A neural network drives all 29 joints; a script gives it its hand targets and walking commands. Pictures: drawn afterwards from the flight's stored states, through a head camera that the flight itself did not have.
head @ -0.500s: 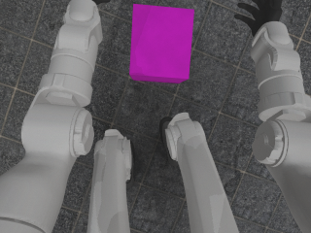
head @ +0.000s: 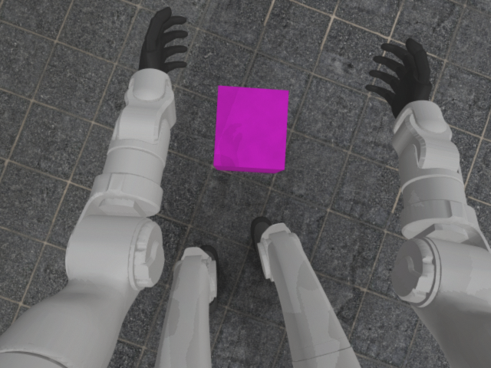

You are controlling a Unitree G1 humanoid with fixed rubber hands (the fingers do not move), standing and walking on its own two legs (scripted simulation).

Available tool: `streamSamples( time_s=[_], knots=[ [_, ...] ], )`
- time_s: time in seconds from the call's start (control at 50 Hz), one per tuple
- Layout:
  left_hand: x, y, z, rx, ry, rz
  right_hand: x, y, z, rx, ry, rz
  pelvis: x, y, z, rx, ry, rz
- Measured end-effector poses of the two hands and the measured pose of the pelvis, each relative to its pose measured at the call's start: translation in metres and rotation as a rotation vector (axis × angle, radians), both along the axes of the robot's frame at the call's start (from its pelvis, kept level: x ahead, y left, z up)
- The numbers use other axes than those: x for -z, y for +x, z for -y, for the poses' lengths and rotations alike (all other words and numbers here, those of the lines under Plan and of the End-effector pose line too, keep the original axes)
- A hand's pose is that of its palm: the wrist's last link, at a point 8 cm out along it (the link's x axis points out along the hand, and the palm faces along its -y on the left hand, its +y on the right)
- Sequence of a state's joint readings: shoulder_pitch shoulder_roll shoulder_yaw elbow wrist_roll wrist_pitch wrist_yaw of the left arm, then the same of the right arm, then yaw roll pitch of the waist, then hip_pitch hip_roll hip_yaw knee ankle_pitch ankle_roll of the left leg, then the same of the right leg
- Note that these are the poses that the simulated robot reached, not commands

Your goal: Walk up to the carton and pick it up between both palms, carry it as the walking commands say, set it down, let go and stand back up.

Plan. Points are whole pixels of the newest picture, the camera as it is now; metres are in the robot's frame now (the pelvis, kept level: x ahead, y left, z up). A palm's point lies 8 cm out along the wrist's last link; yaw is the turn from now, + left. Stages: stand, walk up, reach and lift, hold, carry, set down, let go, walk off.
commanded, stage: set down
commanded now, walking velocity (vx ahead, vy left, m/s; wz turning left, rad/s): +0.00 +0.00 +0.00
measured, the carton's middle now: (249, 134) +0.49 -0.10 -0.53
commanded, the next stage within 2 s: let go in 0.20 s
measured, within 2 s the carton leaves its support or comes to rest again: neither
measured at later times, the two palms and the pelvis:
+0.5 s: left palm (131, 111) +0.46 +0.08 -0.04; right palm (435, 117) +0.39 -0.30 -0.04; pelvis +0.03 -0.01 +0.08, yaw -1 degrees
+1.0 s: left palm out of the picture +0.29 +0.21 +0.07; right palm out of the picture +0.23 -0.23 +0.07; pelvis +0.07 +0.00 +0.15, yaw -3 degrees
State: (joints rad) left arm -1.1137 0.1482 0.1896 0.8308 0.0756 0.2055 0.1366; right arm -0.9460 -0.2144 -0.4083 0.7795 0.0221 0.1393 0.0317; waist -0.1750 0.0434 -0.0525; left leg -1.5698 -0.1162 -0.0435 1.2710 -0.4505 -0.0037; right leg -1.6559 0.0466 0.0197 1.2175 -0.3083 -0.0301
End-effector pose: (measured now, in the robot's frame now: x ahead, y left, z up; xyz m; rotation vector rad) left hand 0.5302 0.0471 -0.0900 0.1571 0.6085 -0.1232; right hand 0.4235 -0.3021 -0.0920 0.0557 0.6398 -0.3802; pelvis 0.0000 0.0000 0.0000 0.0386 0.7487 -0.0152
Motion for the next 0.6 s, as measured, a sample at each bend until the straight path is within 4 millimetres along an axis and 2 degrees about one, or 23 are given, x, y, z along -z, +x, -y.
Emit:
streamSamples(
  time_s=[0.12, 0.2, 0.26, 0.34, 0.42, 0.48, 0.54, 0.6],
  knots=[
    [-0.035, -0.001, 0.004, 0.021, 0.013, 0.03, -0.041, 0.002, 0.007, -0.001, -0.019, 0.031, -0.031, 0.006, 0.002, -0.005, -0.01, 0.008],
    [-0.052, -0.002, 0.005, 0.023, 0.018, 0.019, -0.055, 0.003, 0.004, -0.026, -0.02, 0.016, -0.047, 0.009, 0.003, -0.002, -0.009, 0.021],
    [-0.056, -0.003, 0.007, 0.028, 0.027, -0.001, -0.057, 0.005, 0.0, -0.041, -0.018, -0.003, -0.053, 0.011, 0.004, -0.001, -0.008, 0.029],
    [-0.052, -0.009, 0.004, 0.017, 0.056, -0.018, -0.047, 0.003, -0.005, -0.073, -0.019, -0.042, -0.058, 0.013, 0.005, 0.002, -0.006, 0.046],
    [-0.045, -0.03, -0.008, -0.02, 0.095, -0.039, -0.039, -0.009, -0.01, -0.115, -0.025, -0.075, -0.067, 0.02, 0.008, 0.013, 0.005, 0.071],
    [-0.046, -0.058, -0.024, -0.073, 0.127, -0.068, -0.046, -0.03, -0.007, -0.152, -0.053, -0.111, -0.078, 0.029, 0.012, 0.028, 0.013, 0.107],
    [-0.058, -0.08, -0.037, -0.105, 0.137, -0.081, -0.067, -0.05, 0.002, -0.177, -0.073, -0.125, -0.089, 0.037, 0.016, 0.033, 0.012, 0.15],
    [-0.082, -0.093, -0.044, -0.096, 0.124, -0.056, -0.095, -0.067, 0.01, -0.207, -0.091, -0.119, -0.1, 0.045, 0.02, 0.039, 0.01, 0.197]
  ],
)
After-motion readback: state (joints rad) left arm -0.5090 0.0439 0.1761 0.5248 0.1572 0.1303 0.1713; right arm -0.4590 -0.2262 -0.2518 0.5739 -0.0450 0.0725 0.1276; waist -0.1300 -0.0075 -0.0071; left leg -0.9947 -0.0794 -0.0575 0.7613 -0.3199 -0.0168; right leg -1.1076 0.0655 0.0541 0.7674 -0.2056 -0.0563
